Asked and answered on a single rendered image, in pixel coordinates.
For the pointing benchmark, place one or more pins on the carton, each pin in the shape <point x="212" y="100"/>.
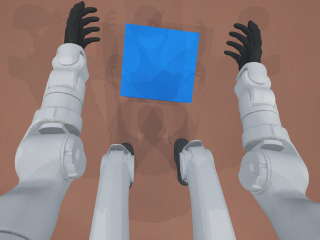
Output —
<point x="159" y="63"/>

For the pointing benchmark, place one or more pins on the right robot forearm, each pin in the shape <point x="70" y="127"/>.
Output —
<point x="258" y="112"/>

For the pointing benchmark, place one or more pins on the robot left hand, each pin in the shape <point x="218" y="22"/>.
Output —
<point x="74" y="31"/>

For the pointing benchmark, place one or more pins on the robot right hand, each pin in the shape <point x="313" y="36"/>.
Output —
<point x="251" y="50"/>

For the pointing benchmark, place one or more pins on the right robot foot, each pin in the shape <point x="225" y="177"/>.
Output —
<point x="178" y="147"/>

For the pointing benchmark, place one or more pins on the robot right shin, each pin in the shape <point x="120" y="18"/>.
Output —
<point x="197" y="143"/>

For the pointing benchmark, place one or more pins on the left robot forearm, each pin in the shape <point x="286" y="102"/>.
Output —
<point x="64" y="94"/>

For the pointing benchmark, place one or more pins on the robot left upper arm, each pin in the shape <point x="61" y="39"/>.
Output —
<point x="46" y="165"/>

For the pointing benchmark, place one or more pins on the robot right upper arm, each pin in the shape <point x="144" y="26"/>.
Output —
<point x="278" y="181"/>

